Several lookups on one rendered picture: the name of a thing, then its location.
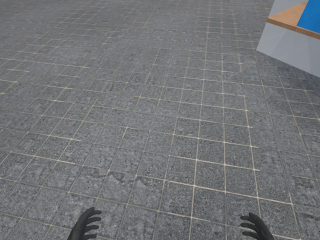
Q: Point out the robot right hand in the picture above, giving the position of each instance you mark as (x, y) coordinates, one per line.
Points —
(262, 231)

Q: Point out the robot left hand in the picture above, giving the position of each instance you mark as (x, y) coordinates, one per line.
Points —
(80, 228)

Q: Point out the table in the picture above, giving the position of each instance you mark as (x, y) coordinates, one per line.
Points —
(289, 19)

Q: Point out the carton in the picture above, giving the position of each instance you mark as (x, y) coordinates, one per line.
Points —
(310, 18)

